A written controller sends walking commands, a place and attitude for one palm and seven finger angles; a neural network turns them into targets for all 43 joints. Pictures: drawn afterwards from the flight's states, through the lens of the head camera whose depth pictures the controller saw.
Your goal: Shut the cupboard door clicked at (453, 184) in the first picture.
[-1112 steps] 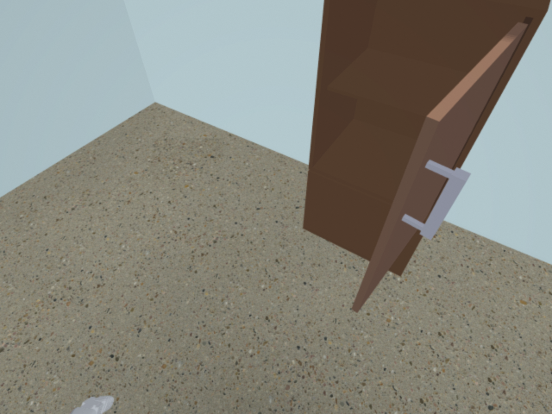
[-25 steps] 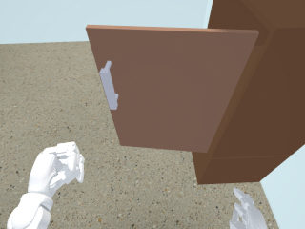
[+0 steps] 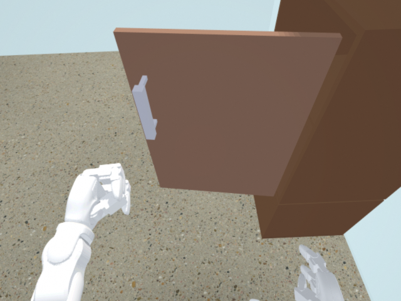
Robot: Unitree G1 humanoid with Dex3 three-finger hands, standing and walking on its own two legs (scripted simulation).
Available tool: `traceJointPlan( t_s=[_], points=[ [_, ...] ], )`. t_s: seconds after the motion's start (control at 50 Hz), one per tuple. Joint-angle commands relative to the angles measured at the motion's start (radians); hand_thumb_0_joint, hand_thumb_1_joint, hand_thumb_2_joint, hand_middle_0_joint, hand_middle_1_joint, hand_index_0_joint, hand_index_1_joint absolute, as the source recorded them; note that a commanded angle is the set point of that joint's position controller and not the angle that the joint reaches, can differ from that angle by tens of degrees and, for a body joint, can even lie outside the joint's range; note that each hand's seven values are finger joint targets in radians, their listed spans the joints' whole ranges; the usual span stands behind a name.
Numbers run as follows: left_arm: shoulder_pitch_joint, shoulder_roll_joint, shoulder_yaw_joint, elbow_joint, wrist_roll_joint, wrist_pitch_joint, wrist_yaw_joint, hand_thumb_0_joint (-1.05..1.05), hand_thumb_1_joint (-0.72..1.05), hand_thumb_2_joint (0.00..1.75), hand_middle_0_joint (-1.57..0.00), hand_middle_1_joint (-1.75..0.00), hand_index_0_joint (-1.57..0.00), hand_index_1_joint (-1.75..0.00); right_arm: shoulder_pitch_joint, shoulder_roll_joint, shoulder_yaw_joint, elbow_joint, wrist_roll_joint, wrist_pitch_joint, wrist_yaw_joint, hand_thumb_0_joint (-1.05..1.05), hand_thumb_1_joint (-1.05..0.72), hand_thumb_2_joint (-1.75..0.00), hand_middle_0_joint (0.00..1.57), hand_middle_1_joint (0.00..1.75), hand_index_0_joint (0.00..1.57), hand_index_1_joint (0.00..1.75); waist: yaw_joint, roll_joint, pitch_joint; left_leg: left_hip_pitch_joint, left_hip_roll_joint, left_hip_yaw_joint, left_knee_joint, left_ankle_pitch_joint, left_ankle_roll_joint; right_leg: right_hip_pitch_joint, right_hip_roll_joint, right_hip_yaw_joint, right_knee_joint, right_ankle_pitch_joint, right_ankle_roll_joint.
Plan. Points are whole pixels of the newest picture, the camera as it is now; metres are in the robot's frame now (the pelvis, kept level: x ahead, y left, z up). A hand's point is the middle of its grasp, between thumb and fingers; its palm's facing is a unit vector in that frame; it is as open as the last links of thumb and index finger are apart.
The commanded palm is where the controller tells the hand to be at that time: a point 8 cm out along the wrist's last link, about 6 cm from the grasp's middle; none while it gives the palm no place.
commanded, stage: bring the fist close to the handle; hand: left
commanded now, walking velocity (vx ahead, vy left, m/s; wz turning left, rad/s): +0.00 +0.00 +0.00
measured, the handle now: (147, 108) +0.51 +0.17 +0.09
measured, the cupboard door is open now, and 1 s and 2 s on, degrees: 82 82 71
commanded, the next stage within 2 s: push the door shut along its arc in 1.12 s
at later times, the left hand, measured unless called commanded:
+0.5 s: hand (147, 154) +0.37 +0.14 +0.10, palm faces -0.06 -1.00 -0.02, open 3.1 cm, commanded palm +0.35 +0.19 +0.09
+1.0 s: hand (160, 136) +0.42 +0.12 +0.09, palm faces -0.04 -1.00 -0.01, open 3.1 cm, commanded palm +0.39 +0.18 +0.09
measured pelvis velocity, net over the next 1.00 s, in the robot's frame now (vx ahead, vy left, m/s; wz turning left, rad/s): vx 0.00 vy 0.00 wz -0.05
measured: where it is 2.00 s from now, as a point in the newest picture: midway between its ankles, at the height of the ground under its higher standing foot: outside the picture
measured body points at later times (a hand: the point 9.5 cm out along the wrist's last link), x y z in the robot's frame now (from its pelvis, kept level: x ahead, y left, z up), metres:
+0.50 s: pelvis +0.00 +0.00 +0.01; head +0.05 -0.02 +0.45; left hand +0.36 +0.19 +0.10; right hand +0.14 -0.25 -0.10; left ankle -0.01 +0.12 -0.70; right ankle +0.04 -0.12 -0.70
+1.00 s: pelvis +0.00 +0.00 +0.00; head +0.06 -0.02 +0.45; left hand +0.42 +0.18 +0.09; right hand +0.07 -0.27 -0.12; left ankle -0.01 +0.12 -0.70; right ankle +0.04 -0.12 -0.70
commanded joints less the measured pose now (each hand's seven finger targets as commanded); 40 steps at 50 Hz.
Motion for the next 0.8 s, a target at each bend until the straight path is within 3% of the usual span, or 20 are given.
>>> traceJointPlan(
  t_s=[0.0, 0.06, 0.14, 0.16, 0.22, 0.24, 0.3, 0.34, 0.36, 0.38, 0.4, 0.46, 0.52, 0.54, 0.6, 0.64, 0.68, 0.72, 0.74, 0.78],
  points=[
    [-0.244, 0.153, 0.116, -0.149, -0.01, -0.048, 0.026, 0.0, 0.9, 0.9, -1.3, -1.5, -1.3, -1.5, -0.045, -0.12, -0.056, -0.144, 0.0, -0.042, -0.003, 0.0, -0.9, -0.9, 0.2, 0.3, 0.2, 0.3, -0.001, -0.034, -0.216, 0.001, -0.024, -0.008, -0.165, 0.231, 0.01, 0.223, 0.042, 0.022, -0.115, 0.174, -0.02],
    [-0.273, 0.124, 0.091, -0.116, -0.009, -0.056, 0.029, 0.0, 0.9, 0.9, -1.3, -1.5, -1.3, -1.5, -0.043, -0.118, -0.059, -0.142, 0.0, -0.035, 0.003, 0.0, -0.9, -0.9, 0.2, 0.3, 0.2, 0.3, -0.005, -0.042, -0.236, 0.011, -0.023, 0.001, -0.164, 0.264, 0.01, 0.242, 0.042, 0.026, -0.117, 0.223, -0.019],
    [-0.343, 0.149, 0.109, -0.036, -0.002, -0.069, 0.025, 0.0, 0.9, 0.9, -1.3, -1.5, -1.3, -1.5, -0.03, -0.128, -0.067, -0.125, 0.0, -0.019, 0.005, 0.0, -0.9, -0.9, 0.2, 0.3, 0.2, 0.3, -0.011, -0.067, -0.224, 0.003, -0.022, 0.008, -0.166, 0.272, 0.011, 0.248, 0.044, 0.031, -0.123, 0.245, -0.019],
    [-0.382, 0.123, 0.08, -0.053, 0.0, -0.076, 0.021, 0.0, 0.9, 0.9, -1.3, -1.5, -1.3, -1.5, -0.033, -0.125, -0.068, -0.125, 0.0, -0.018, 0.007, 0.0, -0.9, -0.9, 0.2, 0.3, 0.2, 0.3, -0.016, -0.038, -0.244, 0.017, -0.024, 0.008, -0.167, 0.285, 0.01, 0.248, 0.042, 0.03, -0.116, 0.263, -0.02],
    [-0.472, 0.117, 0.066, -0.011, 0.008, -0.081, 0.026, 0.0, 0.9, 0.9, -1.3, -1.5, -1.3, -1.5, -0.021, -0.127, -0.072, -0.11, 0.001, -0.012, 0.007, 0.0, -0.9, -0.9, 0.2, 0.3, 0.2, 0.3, -0.031, -0.037, -0.243, 0.031, -0.023, 0.007, -0.168, 0.276, 0.009, 0.223, 0.045, 0.028, -0.119, 0.259, -0.019],
    [-0.488, 0.122, 0.067, 0.012, 0.01, -0.081, 0.031, 0.0, 0.9, 0.9, -1.3, -1.5, -1.3, -1.5, -0.016, -0.129, -0.072, -0.105, -0.001, -0.009, 0.006, 0.0, -0.9, -0.9, 0.2, 0.3, 0.2, 0.3, -0.031, -0.061, -0.239, 0.021, -0.021, 0.007, -0.166, 0.268, 0.011, 0.229, 0.045, 0.033, -0.125, 0.251, -0.018],
    [-0.573, 0.123, 0.065, 0.056, 0.022, -0.085, 0.045, 0.0, 0.9, 0.9, -1.3, -1.5, -1.3, -1.5, -0.014, -0.129, -0.075, -0.094, 0.001, 0.003, 0.006, 0.0, -0.9, -0.9, 0.2, 0.3, 0.2, 0.3, -0.034, -0.038, -0.26, 0.03, -0.023, 0.009, -0.17, 0.265, 0.01, 0.226, 0.043, 0.032, -0.122, 0.253, -0.02],
    [-0.603, 0.151, 0.09, 0.106, 0.03, -0.089, 0.06, 0.0, 0.9, 0.9, -1.3, -1.5, -1.3, -1.5, -0.004, -0.134, -0.079, -0.083, -0.002, 0.013, 0.006, 0.0, -0.9, -0.9, 0.2, 0.3, 0.2, 0.3, -0.031, -0.075, -0.277, 0.029, -0.021, 0.008, -0.169, 0.276, 0.012, 0.24, 0.044, 0.035, -0.123, 0.262, -0.019],
    [-0.645, 0.117, 0.057, 0.114, 0.031, -0.091, 0.06, 0.0, 0.9, 0.9, -1.3, -1.5, -1.3, -1.5, -0.009, -0.129, -0.075, -0.083, -0.001, 0.015, 0.008, 0.0, -0.9, -0.9, 0.2, 0.3, 0.2, 0.3, -0.038, -0.047, -0.277, 0.034, -0.022, 0.011, -0.171, 0.28, 0.011, 0.236, 0.042, 0.036, -0.121, 0.275, -0.02],
    [-0.661, 0.147, 0.087, 0.145, 0.033, -0.094, 0.069, 0.0, 0.9, 0.9, -1.3, -1.5, -1.3, -1.5, -0.003, -0.131, -0.078, -0.077, 0.0, 0.022, 0.008, 0.0, -0.9, -0.9, 0.2, 0.3, 0.2, 0.3, -0.033, -0.059, -0.283, 0.03, -0.022, 0.01, -0.171, 0.282, 0.01, 0.242, 0.042, 0.036, -0.12, 0.28, -0.021],
    [-0.702, 0.143, 0.078, 0.159, 0.038, -0.097, 0.072, 0.0, 0.9, 0.9, -1.3, -1.5, -1.3, -1.5, -0.004, -0.131, -0.077, -0.072, -0.002, 0.027, 0.01, 0.0, -0.9, -0.9, 0.2, 0.3, 0.2, 0.3, -0.038, -0.037, -0.291, 0.035, -0.023, 0.013, -0.169, 0.282, 0.01, 0.237, 0.042, 0.039, -0.119, 0.284, -0.021],
    [-0.716, 0.152, 0.098, 0.244, 0.042, -0.102, 0.081, 0.0, 0.9, 0.9, -1.3, -1.5, -1.3, -1.5, 0.004, -0.131, -0.079, -0.068, -0.002, 0.045, 0.013, 0.0, -0.9, -0.9, 0.2, 0.3, 0.2, 0.3, -0.032, -0.067, -0.302, 0.019, -0.023, 0.02, -0.171, 0.292, 0.011, 0.264, 0.041, 0.045, -0.123, 0.309, -0.02],
    [-0.825, 0.145, 0.084, 0.294, 0.049, -0.116, 0.083, 0.0, 0.9, 0.9, -1.3, -1.5, -1.3, -1.5, 0.015, -0.132, -0.079, -0.061, -0.002, 0.06, 0.016, 0.0, -0.9, -0.9, 0.2, 0.3, 0.2, 0.3, -0.043, -0.05, -0.303, 0.015, -0.023, 0.021, -0.174, 0.287, 0.009, 0.249, 0.042, 0.043, -0.119, 0.31, -0.021],
    [-0.823, 0.16, 0.1, 0.331, 0.051, -0.118, 0.086, 0.0, 0.9, 0.9, -1.3, -1.5, -1.3, -1.5, 0.021, -0.135, -0.083, -0.059, -0.002, 0.066, 0.016, 0.0, -0.9, -0.9, 0.2, 0.3, 0.2, 0.3, -0.042, -0.085, -0.306, 0.01, -0.02, 0.023, -0.169, 0.282, 0.013, 0.256, 0.044, 0.049, -0.126, 0.306, -0.019],
    [-0.938, 0.141, 0.077, 0.402, 0.058, -0.132, 0.089, 0.0, 0.9, 0.9, -1.3, -1.5, -1.3, -1.5, 0.032, -0.135, -0.082, -0.045, -0.001, 0.078, 0.017, 0.0, -0.9, -0.9, 0.2, 0.3, 0.2, 0.3, -0.062, -0.06, -0.302, 0.006, -0.021, 0.024, -0.166, 0.266, 0.012, 0.224, 0.045, 0.05, -0.124, 0.301, -0.019],
    [-0.987, 0.188, 0.115, 0.462, 0.063, -0.144, 0.094, 0.0, 0.9, 0.9, -1.3, -1.5, -1.3, -1.5, 0.05, -0.144, -0.086, -0.035, -0.004, 0.087, 0.015, 0.0, -0.9, -0.9, 0.2, 0.3, 0.2, 0.3, -0.062, -0.096, -0.318, -0.01, -0.021, 0.021, -0.162, 0.26, 0.013, 0.235, 0.045, 0.053, -0.122, 0.292, -0.017],
    [-1.067, 0.189, 0.112, 0.498, 0.068, -0.157, 0.096, 0.0, 0.9, 0.9, -1.3, -1.5, -1.3, -1.5, 0.055, -0.14, -0.085, -0.025, -0.005, 0.095, 0.017, 0.0, -0.9, -0.9, 0.2, 0.3, 0.2, 0.3, -0.073, -0.069, -0.337, -0.015, -0.024, 0.025, -0.156, 0.261, 0.014, 0.231, 0.044, 0.057, -0.116, 0.306, -0.018],
    [-1.079, 0.169, 0.105, 0.551, 0.072, -0.172, 0.095, 0.0, 0.9, 0.9, -1.3, -1.5, -1.3, -1.5, 0.067, -0.139, -0.089, -0.021, -0.007, 0.099, 0.021, 0.0, -0.9, -0.9, 0.2, 0.3, 0.2, 0.3, -0.068, -0.053, -0.359, -0.017, -0.026, 0.027, -0.151, 0.265, 0.013, 0.229, 0.047, 0.057, -0.108, 0.315, -0.021],
    [-1.046, 0.213, 0.151, 0.574, 0.072, -0.18, 0.097, 0.0, 0.9, 0.9, -1.3, -1.5, -1.3, -1.5, 0.081, -0.146, -0.093, -0.021, -0.01, 0.103, 0.022, 0.0, -0.9, -0.9, 0.2, 0.3, 0.2, 0.3, -0.052, -0.076, -0.378, -0.026, -0.026, 0.024, -0.15, 0.281, 0.013, 0.253, 0.05, 0.055, -0.103, 0.327, -0.022],
    [-0.994, 0.21, 0.155, 0.575, 0.072, -0.191, 0.09, 0.0, 0.9, 0.9, -1.3, -1.5, -1.3, -1.5, 0.082, -0.145, -0.094, -0.035, -0.009, 0.113, 0.029, 0.0, -0.9, -0.9, 0.2, 0.3, 0.2, 0.3, -0.039, -0.084, -0.411, -0.035, -0.026, 0.034, -0.152, 0.31, 0.014, 0.288, 0.048, 0.059, -0.095, 0.373, -0.022]
  ],
)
